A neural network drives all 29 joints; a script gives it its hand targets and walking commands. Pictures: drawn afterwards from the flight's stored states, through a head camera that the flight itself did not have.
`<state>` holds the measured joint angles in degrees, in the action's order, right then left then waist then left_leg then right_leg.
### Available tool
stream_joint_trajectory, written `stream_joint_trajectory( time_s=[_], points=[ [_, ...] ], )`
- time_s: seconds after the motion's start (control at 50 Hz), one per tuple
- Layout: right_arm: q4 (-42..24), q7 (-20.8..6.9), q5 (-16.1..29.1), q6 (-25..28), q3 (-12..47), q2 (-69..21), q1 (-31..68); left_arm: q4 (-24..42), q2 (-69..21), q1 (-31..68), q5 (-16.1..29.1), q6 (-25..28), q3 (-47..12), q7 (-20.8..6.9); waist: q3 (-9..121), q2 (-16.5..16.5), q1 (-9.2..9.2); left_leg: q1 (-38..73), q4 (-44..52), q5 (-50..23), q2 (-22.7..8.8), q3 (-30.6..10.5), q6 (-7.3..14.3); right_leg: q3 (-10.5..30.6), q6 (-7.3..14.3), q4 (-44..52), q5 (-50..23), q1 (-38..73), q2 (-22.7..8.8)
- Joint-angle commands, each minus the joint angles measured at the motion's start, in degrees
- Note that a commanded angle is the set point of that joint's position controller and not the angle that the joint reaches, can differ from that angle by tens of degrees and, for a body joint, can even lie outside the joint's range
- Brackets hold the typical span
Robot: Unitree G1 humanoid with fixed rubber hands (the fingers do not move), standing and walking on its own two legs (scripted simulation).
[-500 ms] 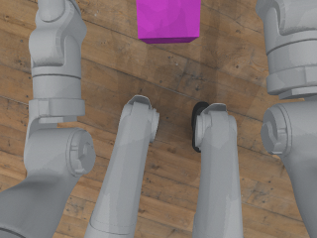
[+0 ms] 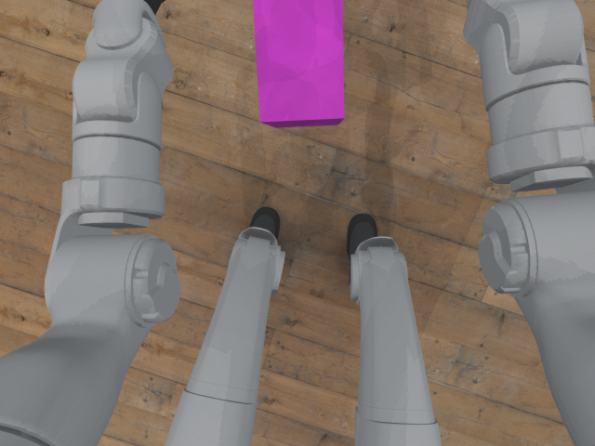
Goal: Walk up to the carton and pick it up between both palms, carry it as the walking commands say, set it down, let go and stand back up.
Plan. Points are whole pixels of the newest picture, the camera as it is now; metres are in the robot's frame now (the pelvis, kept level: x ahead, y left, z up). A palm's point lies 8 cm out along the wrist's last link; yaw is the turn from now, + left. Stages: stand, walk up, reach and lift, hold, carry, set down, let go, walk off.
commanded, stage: let go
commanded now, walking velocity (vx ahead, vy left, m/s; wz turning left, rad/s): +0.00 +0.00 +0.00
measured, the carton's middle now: (301, 48) +0.58 +0.07 -0.52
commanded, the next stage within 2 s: stand in 1.46 s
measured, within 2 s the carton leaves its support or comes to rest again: neither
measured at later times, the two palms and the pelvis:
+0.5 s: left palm out of the picture +0.38 +0.26 +0.00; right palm (577, 124) +0.43 -0.15 -0.02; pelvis +0.07 +0.02 +0.07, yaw -2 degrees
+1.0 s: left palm out of the picture +0.26 +0.26 +0.08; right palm out of the picture +0.28 -0.21 +0.04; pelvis +0.10 +0.02 +0.13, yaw -2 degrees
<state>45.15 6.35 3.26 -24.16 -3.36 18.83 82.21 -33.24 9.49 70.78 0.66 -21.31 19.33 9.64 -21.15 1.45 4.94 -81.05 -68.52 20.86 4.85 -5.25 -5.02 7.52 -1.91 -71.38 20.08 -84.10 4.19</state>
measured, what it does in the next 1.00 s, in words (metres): rises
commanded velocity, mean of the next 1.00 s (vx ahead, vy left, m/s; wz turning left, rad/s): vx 0.00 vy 0.00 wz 0.00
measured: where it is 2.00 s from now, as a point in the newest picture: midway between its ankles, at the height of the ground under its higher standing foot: (309, 264)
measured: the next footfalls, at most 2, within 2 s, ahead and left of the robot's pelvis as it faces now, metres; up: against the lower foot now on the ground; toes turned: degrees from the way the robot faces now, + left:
none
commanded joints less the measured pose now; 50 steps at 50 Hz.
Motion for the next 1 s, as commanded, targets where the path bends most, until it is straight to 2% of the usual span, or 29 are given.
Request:
stream_joint_trajectory(
  time_s=[0.0, 0.04, 0.06, 0.1, 0.16, 0.18, 0.22, 0.24, 0.26, 0.3, 0.32, 0.36, 0.4, 0.44, 0.48, 0.5, 0.54, 0.6, 0.66, 0.72, 0.76, 0.8, 0.88, 0.94, 0.98],
  points=[
    [-6.47, 2.34, -8.54, 8.84, -5.37, -7.88, 2.41, 3.55, 6.27, -3.19, -3.50, 9.89, 2.19, -4.91, 108.44, 9.43, 7.31, 22.09, 8.89, -33.11, 2.62, 12.85, 0.92, -4.56, -1.95, 6.95, -45.92, 67.80, 1.23],
    [-12.11, 4.20, -8.78, 9.39, -6.10, -8.48, 1.07, 6.89, 8.05, -4.28, -2.58, 10.96, 1.12, -6.25, 111.74, 10.00, 6.18, 20.27, 9.42, -33.93, 3.06, 12.59, 0.88, -3.94, -2.66, 6.97, -51.30, 71.36, 1.14],
    [-14.65, 5.17, -8.98, 9.37, -6.27, -8.35, 0.34, 8.84, 9.09, -4.35, -1.92, 11.21, 0.57, -6.82, 113.40, 9.84, 5.65, 20.98, 9.53, -34.10, 3.23, 12.50, 0.87, -3.96, -3.08, 7.13, -51.39, 71.85, 1.35],
    [-18.80, 6.67, -9.63, 9.15, -6.31, -8.13, -4.84, 12.63, 9.86, -9.02, -1.09, 11.20, -0.84, -7.90, 117.43, 8.86, 5.15, 26.04, 9.75, -34.65, 3.34, 12.69, 0.65, -4.34, -3.49, 7.91, -48.97, 73.98, 1.91],
    [-28.54, 8.87, -11.28, 8.35, -4.69, -7.51, -21.28, 22.68, 11.19, -24.16, -0.03, 10.13, -5.54, -9.46, 125.06, 6.06, 3.45, 41.06, 11.10, -35.91, 3.46, 12.64, 0.10, -5.96, -3.74, 10.40, -41.74, 79.62, 3.24],
    [-30.04, 9.25, -11.34, 7.81, -3.81, -7.65, -26.41, 25.12, 11.15, -27.76, 0.03, 9.43, -7.24, -9.97, 122.81, 4.17, 2.69, 45.07, 12.11, -35.64, 3.42, 12.26, -0.04, -6.31, -3.68, 11.79, -38.91, 78.63, 3.43],
    [-32.28, 9.17, -11.12, 7.13, -2.35, -8.34, -30.63, 28.00, 9.61, -30.07, -0.21, 8.24, -10.03, -11.21, 113.86, 0.48, 1.25, 48.94, 14.25, -35.39, 3.16, 11.05, 0.12, -6.76, -3.27, 14.82, -34.58, 73.46, 3.36],
    [-31.90, 8.64, -10.99, 6.87, -1.77, -8.74, -32.64, 26.80, 8.63, -32.10, -0.53, 7.47, -10.99, -11.76, 106.56, -1.01, 0.44, 49.95, 15.61, -33.79, 2.82, 10.31, 0.28, -7.09, -2.97, 16.83, -30.89, 69.47, 3.28],
    [-33.14, 7.89, -10.66, 6.96, -1.06, -9.56, -35.85, 27.74, 7.99, -35.28, -1.47, 7.08, -11.37, -12.31, 102.39, -2.35, 0.41, 52.32, 16.91, -33.86, 2.51, 9.76, 0.51, -7.57, -2.73, 18.38, -29.41, 67.62, 3.40],
    [-36.30, 6.26, -9.70, 8.13, -0.26, -10.83, -41.47, 28.70, 6.52, -41.99, -2.25, 7.14, -11.95, -13.30, 95.71, -3.68, 0.44, 55.02, 18.50, -35.83, 1.73, 8.67, 1.06, -8.23, -2.20, 20.48, -29.82, 65.90, 3.50],
    [-38.61, 5.52, -8.97, 9.14, 0.08, -10.98, -43.94, 30.10, 6.45, -45.10, -2.12, 7.73, -12.32, -13.73, 95.14, -3.37, 0.57, 57.11, 18.87, -38.94, 1.56, 8.19, 1.26, -8.31, -2.04, 21.08, -32.33, 66.38, 3.75],
    [-38.49, 4.18, -7.59, 11.46, 0.55, -11.29, -45.71, 29.47, 5.39, -47.62, -1.17, 9.29, -13.22, -14.39, 88.12, -3.75, 1.19, 57.68, 19.96, -42.58, 0.78, 6.53, 1.31, -7.62, -1.64, 22.05, -33.04, 62.42, 3.72],
    [-34.14, 2.41, -7.49, 13.34, -0.20, -11.56, -50.38, 25.66, 4.04, -51.92, -0.54, 10.74, -14.09, -15.18, 76.70, -4.98, 0.46, 58.67, 22.24, -41.59, -0.59, 4.99, 1.30, -7.41, -1.09, 24.93, -27.03, 55.49, 3.25],
    [-26.26, 0.17, -8.70, 14.46, -2.17, -11.20, -58.06, 18.53, 2.82, -58.78, -1.26, 11.93, -14.86, -15.92, 60.99, -6.07, -1.45, 56.19, 26.07, -31.11, -1.67, 4.87, 1.81, -8.00, -0.58, 29.54, -17.44, 51.00, 2.27],
    [-18.47, -1.71, -9.22, 15.13, -2.80, -11.07, -63.96, 12.39, 3.20, -63.30, -2.16, 12.88, -16.16, -16.40, 50.20, -6.07, -2.65, 52.69, 30.66, -19.02, -1.88, 5.49, 2.12, -8.98, -0.48, 33.31, -9.31, 51.47, 1.20],
    [-14.54, -2.51, -9.63, 15.12, -3.32, -11.10, -67.40, 10.11, 3.46, -65.58, -2.39, 13.04, -16.95, -16.34, 45.41, -6.24, -3.39, 51.25, 32.84, -14.17, -1.94, 5.67, 1.99, -9.55, -0.36, 35.06, -5.51, 51.80, 0.71],
    [-10.73, -3.87, -10.63, 15.21, -4.31, -10.41, -73.38, 8.67, 3.84, -70.16, -2.92, 13.22, -18.03, -16.03, 39.56, -7.32, -4.66, 51.88, 36.78, -7.97, -1.99, 6.02, 1.72, -10.45, -0.08, 38.36, 0.06, 54.16, 0.17],
    [-12.10, -5.41, -11.66, 16.11, -5.59, -8.62, -78.34, 13.18, 5.07, -72.30, -3.36, 14.35, -17.75, -15.70, 38.38, -7.92, -5.09, 57.43, 40.15, -5.82, -1.87, 6.42, 1.45, -10.78, 0.13, 41.23, 1.34, 59.35, 0.05],
    [-19.68, -6.55, -10.89, 18.36, -5.60, -6.20, -79.74, 21.02, 6.80, -71.54, -2.76, 16.60, -16.82, -15.52, 41.28, -7.70, -4.61, 63.65, 41.15, -8.70, -1.68, 6.64, 1.87, -10.06, 0.31, 42.51, -2.36, 65.15, -0.13],
    [-26.61, -7.31, -8.42, 20.87, -4.28, -3.72, -81.81, 25.34, 7.77, -74.55, -1.43, 18.58, -17.11, -15.59, 42.43, -7.16, -4.39, 68.24, 41.57, -11.91, -1.52, 6.35, 2.27, -9.31, 0.54, 43.73, -6.30, 70.72, -0.35],
    [-30.70, -7.62, -7.35, 22.23, -3.44, -2.56, -82.16, 27.37, 8.60, -74.86, -0.50, 19.66, -17.65, -15.69, 42.06, -6.26, -4.91, 69.67, 41.65, -12.55, -1.42, 6.20, 2.50, -9.09, 0.49, 44.45, -7.99, 73.86, -0.55],
    [-32.71, -7.64, -6.96, 23.02, -2.72, -2.08, -83.97, 27.21, 9.31, -76.16, 0.08, 20.04, -17.75, -15.83, 39.41, -4.41, -5.93, 70.14, 41.99, -12.61, -1.36, 6.23, 2.65, -9.30, 0.26, 45.19, -8.67, 75.18, -0.59],
    [-31.46, -7.94, -6.67, 22.11, -0.78, -1.84, -89.78, 21.50, 10.02, -82.56, 0.54, 18.37, -17.77, -16.16, 29.26, -0.56, -7.87, 69.65, 44.04, -9.32, -1.31, 6.70, 3.00, -9.88, -0.26, 47.26, -6.38, 76.37, -1.16],
    [-29.14, -8.79, -6.42, 19.49, 1.00, -2.23, -90.81, 17.12, 9.96, -84.28, -0.18, 15.36, -18.05, -16.54, 21.84, 0.40, -7.62, 68.69, 45.82, -4.62, -1.13, 7.53, 3.44, -9.83, -0.55, 48.91, -2.68, 76.83, -1.75],
    [-28.21, -9.33, -6.09, 17.99, 1.73, -2.52, -90.52, 16.42, 10.09, -83.65, -0.58, 13.80, -18.27, -16.69, 19.04, -0.08, -7.28, 68.61, 46.51, -3.18, -0.99, 8.07, 3.35, -10.06, -0.66, 49.48, -1.86, 77.30, -1.67]
  ],
)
